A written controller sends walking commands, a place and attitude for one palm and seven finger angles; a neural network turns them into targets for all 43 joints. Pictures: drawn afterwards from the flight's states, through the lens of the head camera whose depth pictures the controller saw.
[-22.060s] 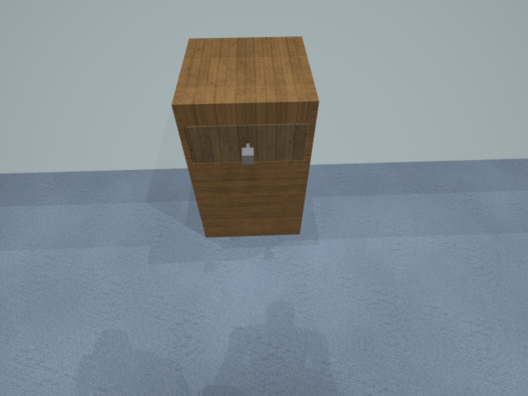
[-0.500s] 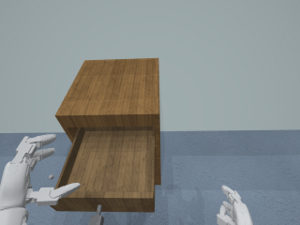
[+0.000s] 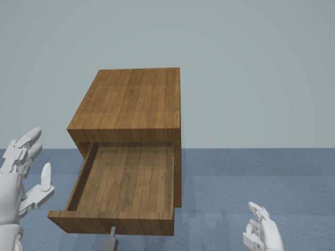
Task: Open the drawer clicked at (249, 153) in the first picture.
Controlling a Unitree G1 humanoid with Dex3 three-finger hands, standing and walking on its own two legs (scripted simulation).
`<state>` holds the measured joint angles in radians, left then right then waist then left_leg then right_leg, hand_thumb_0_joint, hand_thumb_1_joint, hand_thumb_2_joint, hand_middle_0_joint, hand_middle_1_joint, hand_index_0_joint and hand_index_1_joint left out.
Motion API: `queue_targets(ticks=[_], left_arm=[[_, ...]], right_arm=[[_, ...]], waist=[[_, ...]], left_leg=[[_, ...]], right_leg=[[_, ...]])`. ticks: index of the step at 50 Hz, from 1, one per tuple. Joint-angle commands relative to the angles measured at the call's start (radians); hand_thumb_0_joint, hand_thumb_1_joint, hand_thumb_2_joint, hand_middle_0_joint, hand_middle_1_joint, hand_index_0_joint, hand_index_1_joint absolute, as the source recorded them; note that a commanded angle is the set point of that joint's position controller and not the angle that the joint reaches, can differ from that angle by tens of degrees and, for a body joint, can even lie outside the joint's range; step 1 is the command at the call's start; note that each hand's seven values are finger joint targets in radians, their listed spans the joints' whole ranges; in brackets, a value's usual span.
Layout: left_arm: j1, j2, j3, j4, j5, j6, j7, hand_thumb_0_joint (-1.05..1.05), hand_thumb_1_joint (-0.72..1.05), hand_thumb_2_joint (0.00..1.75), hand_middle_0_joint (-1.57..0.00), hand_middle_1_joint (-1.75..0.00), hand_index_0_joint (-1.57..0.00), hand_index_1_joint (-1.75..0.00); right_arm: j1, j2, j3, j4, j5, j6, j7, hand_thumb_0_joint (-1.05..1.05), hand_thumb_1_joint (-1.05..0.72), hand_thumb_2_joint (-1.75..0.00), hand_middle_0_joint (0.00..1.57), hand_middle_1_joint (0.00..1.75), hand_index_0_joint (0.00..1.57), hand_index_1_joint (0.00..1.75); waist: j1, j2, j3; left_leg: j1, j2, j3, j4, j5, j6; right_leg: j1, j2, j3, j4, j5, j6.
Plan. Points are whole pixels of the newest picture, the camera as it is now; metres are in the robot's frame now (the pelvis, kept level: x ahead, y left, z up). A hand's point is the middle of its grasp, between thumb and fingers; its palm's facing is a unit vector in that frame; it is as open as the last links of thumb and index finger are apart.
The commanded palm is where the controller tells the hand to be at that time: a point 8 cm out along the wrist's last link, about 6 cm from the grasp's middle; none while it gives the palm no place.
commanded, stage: draw the hand back to the body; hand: left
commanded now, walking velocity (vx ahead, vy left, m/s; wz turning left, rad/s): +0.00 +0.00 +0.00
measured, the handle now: (111, 239) +0.20 +0.23 -0.23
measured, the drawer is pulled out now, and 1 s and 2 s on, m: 0.30 0.30 0.30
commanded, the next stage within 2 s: step back with the hand held close in 0.10 s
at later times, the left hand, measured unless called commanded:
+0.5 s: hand (46, 196) +0.17 +0.25 +0.13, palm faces +0.27 -0.82 -0.50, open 7.4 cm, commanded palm +0.11 +0.30 +0.17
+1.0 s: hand (20, 229) +0.11 +0.25 +0.15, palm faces +0.39 -0.82 -0.42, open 7.4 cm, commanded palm +0.05 +0.30 +0.17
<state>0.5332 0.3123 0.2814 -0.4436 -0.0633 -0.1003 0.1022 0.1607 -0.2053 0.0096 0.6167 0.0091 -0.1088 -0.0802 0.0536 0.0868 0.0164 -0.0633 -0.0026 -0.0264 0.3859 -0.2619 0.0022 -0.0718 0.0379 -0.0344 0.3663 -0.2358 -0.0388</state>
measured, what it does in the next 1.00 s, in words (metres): shifts its weight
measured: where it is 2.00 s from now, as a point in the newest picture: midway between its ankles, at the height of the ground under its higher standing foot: outside the picture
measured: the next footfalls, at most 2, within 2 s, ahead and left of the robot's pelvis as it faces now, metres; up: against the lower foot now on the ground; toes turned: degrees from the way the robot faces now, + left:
right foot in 1.20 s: -0.08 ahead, -0.11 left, +0.00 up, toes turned +0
left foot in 1.52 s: -0.12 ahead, +0.11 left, +0.00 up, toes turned +0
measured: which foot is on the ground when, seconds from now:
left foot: down 0.00-1.00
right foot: down 0.00-1.00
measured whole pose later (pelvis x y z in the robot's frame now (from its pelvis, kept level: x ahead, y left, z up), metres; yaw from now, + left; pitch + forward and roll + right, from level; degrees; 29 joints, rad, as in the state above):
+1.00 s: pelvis -0.07 +0.01 -0.01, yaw +2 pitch +2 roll -1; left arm 0.64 0.35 0.33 -0.64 -0.04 -0.19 0.17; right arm 0.18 -0.20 -0.01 0.60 -0.01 -0.08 -0.07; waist 0.01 0.00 0.02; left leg -0.38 -0.03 -0.04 0.68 -0.35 0.01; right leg -0.37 0.02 -0.05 0.53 -0.20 -0.03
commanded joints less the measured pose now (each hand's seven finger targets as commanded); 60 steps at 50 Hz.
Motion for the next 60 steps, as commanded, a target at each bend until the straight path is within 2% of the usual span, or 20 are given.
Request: queue_targets(ticks=[1,3,10,11,13,15,21,22,27,33,39,42,45,47,49,50,52,53,55,60], left_arm=[[-0.052,0.184,0.119,-0.237,0.001,-0.063,0.018,0.00,0.90,0.90,-0.20,-0.30,-0.20,-0.30],[-0.065,0.200,0.135,-0.253,0.005,-0.067,0.024,0.00,0.90,0.90,-0.20,-0.30,-0.20,-0.30],[-0.038,0.175,0.123,-0.198,0.005,-0.056,0.027,0.00,0.90,0.90,-0.20,-0.30,-0.20,-0.30],[-0.174,0.299,0.251,-0.310,0.006,-0.107,0.039,0.00,0.90,0.90,-0.20,-0.30,-0.20,-0.30],[-0.067,0.216,0.200,-0.190,0.021,-0.128,0.032,0.00,0.90,0.90,-0.20,-0.30,-0.20,-0.30],[0.030,0.155,0.146,-0.167,0.023,-0.120,0.023,0.00,0.90,0.90,-0.20,-0.30,-0.20,-0.30],[0.126,0.205,0.184,-0.303,0.025,-0.145,0.037,0.00,0.90,0.90,-0.20,-0.30,-0.20,-0.30],[0.130,0.228,0.201,-0.329,0.025,-0.145,0.044,0.00,0.90,0.90,-0.20,-0.30,-0.20,-0.30],[0.141,0.269,0.236,-0.414,0.020,-0.148,0.063,0.00,0.90,0.90,-0.20,-0.30,-0.20,-0.30],[0.166,0.217,0.204,-0.368,0.018,-0.143,0.066,0.00,0.90,0.90,-0.20,-0.30,-0.20,-0.30],[0.145,0.187,0.187,-0.364,0.038,-0.140,0.093,0.00,0.90,0.90,-0.20,-0.30,-0.20,-0.30],[0.127,0.213,0.203,-0.393,0.041,-0.140,0.104,0.00,0.90,0.90,-0.20,-0.30,-0.20,-0.30],[0.088,0.221,0.193,-0.394,0.021,-0.154,0.093,0.00,0.90,0.90,-0.20,-0.30,-0.20,-0.30],[0.065,0.232,0.194,-0.415,0.018,-0.158,0.095,0.00,0.90,0.90,-0.20,-0.30,-0.20,-0.30],[0.075,0.230,0.200,-0.407,0.020,-0.157,0.097,0.00,0.90,0.90,-0.20,-0.30,-0.20,-0.30],[0.082,0.233,0.206,-0.398,0.018,-0.156,0.097,0.00,0.90,0.90,-0.20,-0.30,-0.20,-0.30],[0.083,0.247,0.222,-0.410,0.034,-0.165,0.096,0.00,0.90,0.90,-0.20,-0.30,-0.20,-0.30],[0.088,0.244,0.222,-0.417,0.037,-0.174,0.092,0.00,0.90,0.90,-0.20,-0.30,-0.20,-0.30],[0.103,0.242,0.236,-0.398,0.036,-0.181,0.083,0.00,0.90,0.90,-0.20,-0.30,-0.20,-0.30],[0.135,0.209,0.203,-0.395,0.016,-0.187,0.062,0.00,0.90,0.90,-0.20,-0.30,-0.20,-0.30]], right_arm=[[-0.128,-0.089,-0.026,-0.178,-0.002,-0.064,-0.011,0.00,-0.90,-0.90,0.20,0.30,0.20,0.30],[-0.128,-0.090,-0.023,-0.169,-0.007,-0.072,-0.011,0.00,-0.90,-0.90,0.20,0.30,0.20,0.30],[-0.127,-0.093,-0.029,-0.153,-0.004,-0.074,-0.011,0.00,-0.90,-0.90,0.20,0.30,0.20,0.30],[-0.110,-0.122,-0.027,-0.199,0.006,-0.048,-0.007,0.00,-0.90,-0.90,0.20,0.30,0.20,0.30],[-0.119,-0.107,-0.032,-0.163,-0.009,-0.027,-0.005,0.00,-0.90,-0.90,0.20,0.30,0.20,0.30],[-0.117,-0.120,-0.046,-0.178,-0.003,-0.005,0.007,0.00,-0.90,-0.90,0.20,0.30,0.20,0.30],[-0.121,-0.122,-0.069,-0.209,0.003,0.015,0.007,0.00,-0.90,-0.90,0.20,0.30,0.20,0.30],[-0.126,-0.128,-0.067,-0.210,0.003,0.014,0.002,0.00,-0.90,-0.90,0.20,0.30,0.20,0.30],[-0.117,-0.123,-0.074,-0.230,0.001,0.021,-0.014,0.00,-0.90,-0.90,0.20,0.30,0.20,0.30],[-0.104,-0.118,-0.075,-0.220,-0.010,0.011,-0.016,0.00,-0.90,-0.90,0.20,0.30,0.20,0.30],[-0.072,-0.128,-0.073,-0.202,-0.040,-0.023,-0.025,0.00,-0.90,-0.90,0.20,0.30,0.20,0.30],[-0.057,-0.126,-0.072,-0.198,-0.039,-0.031,-0.028,0.00,-0.90,-0.90,0.20,0.30,0.20,0.30],[-0.035,-0.116,-0.076,-0.189,-0.010,-0.034,-0.006,0.00,-0.90,-0.90,0.20,0.30,0.20,0.30],[-0.048,-0.115,-0.075,-0.175,-0.010,-0.033,-0.004,0.00,-0.90,-0.90,0.20,0.30,0.20,0.30],[-0.065,-0.092,-0.054,-0.173,-0.013,-0.031,-0.006,0.00,-0.90,-0.90,0.20,0.30,0.20,0.30],[-0.081,-0.098,-0.051,-0.174,-0.010,-0.029,-0.010,0.00,-0.90,-0.90,0.20,0.30,0.20,0.30],[-0.111,-0.118,-0.062,-0.180,-0.009,-0.034,-0.019,0.00,-0.90,-0.90,0.20,0.30,0.20,0.30],[-0.097,-0.104,-0.060,-0.180,-0.007,-0.044,-0.012,0.00,-0.90,-0.90,0.20,0.30,0.20,0.30],[-0.099,-0.105,-0.065,-0.185,-0.019,-0.052,-0.007,0.00,-0.90,-0.90,0.20,0.30,0.20,0.30],[-0.087,-0.124,-0.076,-0.146,-0.017,-0.066,0.012,0.00,-0.90,-0.90,0.20,0.30,0.20,0.30]], waist=[[0.004,-0.043,-0.086],[0.007,0.012,-0.084],[0.005,-0.063,-0.052],[-0.032,-0.058,0.089],[-0.038,-0.106,0.085],[-0.038,-0.116,0.006],[-0.042,-0.090,-0.208],[-0.046,-0.033,-0.221],[-0.049,-0.031,-0.253],[-0.052,0.013,-0.152],[-0.062,0.043,-0.092],[-0.069,-0.041,-0.098],[-0.078,-0.206,-0.125],[-0.072,-0.221,-0.139],[-0.074,-0.198,-0.123],[-0.070,-0.127,-0.091],[-0.060,0.091,-0.076],[-0.054,0.095,-0.126],[-0.054,0.149,-0.135],[-0.056,0.009,-0.172]], left_leg=[[0.004,0.023,0.021,-0.031,0.257,0.030],[0.010,0.016,0.025,-0.034,0.246,0.026],[0.007,0.023,0.020,-0.040,0.252,0.028],[-0.098,0.029,-0.027,-0.014,0.161,0.036],[-0.108,0.026,-0.043,-0.007,0.110,0.036],[-0.088,0.033,-0.033,0.010,0.138,0.040],[-0.098,0.057,-0.030,0.022,0.325,0.040],[-0.102,0.060,-0.031,0.028,0.361,0.038],[-0.139,0.081,-0.065,0.045,0.501,0.028],[-0.241,0.137,-0.109,-0.019,0.441,0.038],[-0.456,0.191,-0.162,-0.053,0.140,0.078],[-0.466,0.117,-0.129,0.062,-0.016,0.055],[-0.297,-0.014,-0.036,0.323,-0.133,0.012],[-0.218,-0.021,-0.022,0.430,-0.127,0.008],[-0.205,0.011,-0.023,0.218,-0.081,0.022],[-0.242,0.037,-0.053,0.063,-0.037,0.032],[-0.378,0.198,-0.211,-0.087,0.148,0.079],[-0.384,0.235,-0.198,-0.057,0.260,0.091],[-0.477,0.269,-0.207,-0.103,0.166,0.111],[-0.226,0.234,-0.142,0.077,0.548,0.083]], right_leg=[[0.002,-0.058,0.021,-0.064,0.213,0.026],[-0.008,-0.056,0.023,-0.082,0.200,0.022],[-0.021,-0.052,0.014,-0.085,0.199,0.024],[-0.145,-0.096,0.125,-0.134,0.206,0.021],[-0.168,-0.111,0.121,-0.150,0.146,0.018],[-0.148,-0.120,0.109,-0.129,0.146,0.024],[-0.019,-0.120,0.065,-0.012,0.336,0.034],[-0.015,-0.124,0.074,0.007,0.375,0.029],[0.008,-0.107,0.045,0.077,0.435,0.032],[-0.055,-0.075,0.022,0.152,0.179,0.034],[-0.043,-0.056,0.042,0.230,-0.047,0.032],[-0.074,-0.109,0.131,0.111,0.103,0.004],[-0.275,-0.296,0.346,-0.103,-0.050,-0.092],[-0.347,-0.339,0.339,-0.136,-0.049,-0.124],[-0.301,-0.275,0.214,-0.062,0.001,-0.072],[-0.279,-0.203,0.160,-0.007,-0.027,-0.030],[-0.167,-0.065,0.057,0.215,0.041,0.037],[-0.128,-0.060,0.042,0.287,0.030,0.042],[-0.094,-0.054,0.049,0.385,-0.132,0.041],[-0.164,-0.061,0.038,0.169,0.056,0.037]])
